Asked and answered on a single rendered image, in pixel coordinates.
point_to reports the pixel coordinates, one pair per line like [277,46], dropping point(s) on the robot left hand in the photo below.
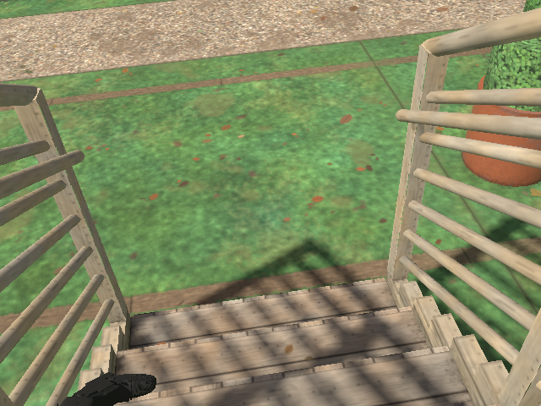
[108,389]

